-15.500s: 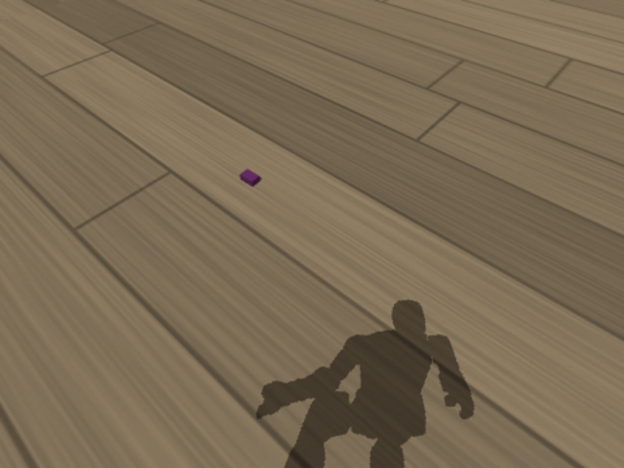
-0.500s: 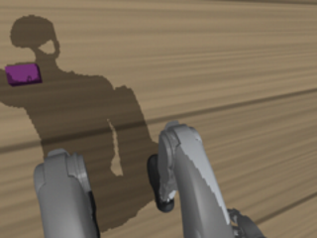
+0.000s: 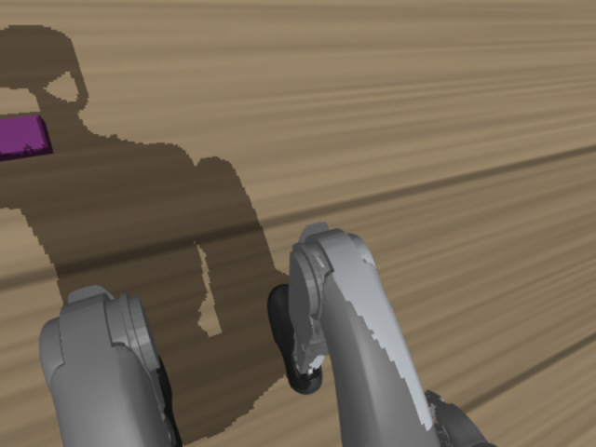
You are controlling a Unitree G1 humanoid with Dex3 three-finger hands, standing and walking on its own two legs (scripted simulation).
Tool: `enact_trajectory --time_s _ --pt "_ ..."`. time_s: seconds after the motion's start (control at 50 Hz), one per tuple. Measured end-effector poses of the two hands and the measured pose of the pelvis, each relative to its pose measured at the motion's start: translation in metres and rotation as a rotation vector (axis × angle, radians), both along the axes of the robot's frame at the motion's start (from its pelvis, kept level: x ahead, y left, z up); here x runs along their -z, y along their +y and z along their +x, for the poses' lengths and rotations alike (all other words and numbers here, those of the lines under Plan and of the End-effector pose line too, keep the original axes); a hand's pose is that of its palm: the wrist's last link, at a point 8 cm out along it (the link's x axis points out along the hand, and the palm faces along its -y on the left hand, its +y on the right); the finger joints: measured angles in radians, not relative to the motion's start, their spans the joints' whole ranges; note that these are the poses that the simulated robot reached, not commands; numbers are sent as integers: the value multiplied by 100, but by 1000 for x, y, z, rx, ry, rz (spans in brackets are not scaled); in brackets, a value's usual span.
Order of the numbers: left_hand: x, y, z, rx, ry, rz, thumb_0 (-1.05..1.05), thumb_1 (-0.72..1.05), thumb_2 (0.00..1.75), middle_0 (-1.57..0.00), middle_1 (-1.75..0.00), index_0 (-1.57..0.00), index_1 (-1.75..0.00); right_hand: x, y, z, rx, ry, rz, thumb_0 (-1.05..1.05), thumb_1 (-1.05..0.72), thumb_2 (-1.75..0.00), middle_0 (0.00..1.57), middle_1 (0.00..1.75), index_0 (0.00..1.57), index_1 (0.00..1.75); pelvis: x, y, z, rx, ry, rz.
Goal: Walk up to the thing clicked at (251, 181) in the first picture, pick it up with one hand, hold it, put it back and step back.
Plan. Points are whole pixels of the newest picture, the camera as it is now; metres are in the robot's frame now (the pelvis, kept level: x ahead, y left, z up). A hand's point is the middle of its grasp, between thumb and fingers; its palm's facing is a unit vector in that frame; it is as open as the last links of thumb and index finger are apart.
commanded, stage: rise first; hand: left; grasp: from above
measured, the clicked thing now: (15, 138) +0.55 +0.27 -0.32
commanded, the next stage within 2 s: approach in 1.28 s
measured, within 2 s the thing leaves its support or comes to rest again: neither
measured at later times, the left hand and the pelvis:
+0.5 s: hand out of the picture +0.50 +0.32 -0.19, palm faces -0.46 -0.06 -0.89, open 12.0 cm; pelvis +0.00 +0.00 +0.00, yaw -1 degrees
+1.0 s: hand out of the picture +0.50 +0.32 -0.19, palm faces -0.45 -0.05 -0.89, open 11.2 cm; pelvis +0.00 +0.00 -0.01, yaw -2 degrees
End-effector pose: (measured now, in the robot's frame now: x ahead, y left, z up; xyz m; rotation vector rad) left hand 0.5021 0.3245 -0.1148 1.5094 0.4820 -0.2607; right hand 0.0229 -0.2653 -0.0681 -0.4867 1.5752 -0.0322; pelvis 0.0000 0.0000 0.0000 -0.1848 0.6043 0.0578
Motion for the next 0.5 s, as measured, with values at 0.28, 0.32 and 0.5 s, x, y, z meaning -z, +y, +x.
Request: enact_trajectory --time_s 0.28,0.32,0.5 --pt "8 -3 4 5 2 -1 0 -23 76 -36 -76 -35 -75 -3 0 -3 1 3 -8 0 -91 -90 20 30 20 30 2 0 0 3 -6 -7" --pt "9 -4 5 5 1 -3 0 -22 75 -37 -76 -36 -75 -3 -1 -3 -1 4 -9 0 -91 -90 20 30 20 30 3 0 0 4 -7 -8" --pt "13 -6 6 8 2 -5 0 -18 71 -40 -72 -40 -71 -5 0 -6 -7 -1 -14 0 -91 -90 20 30 20 30 5 0 -2 7 -16 -12"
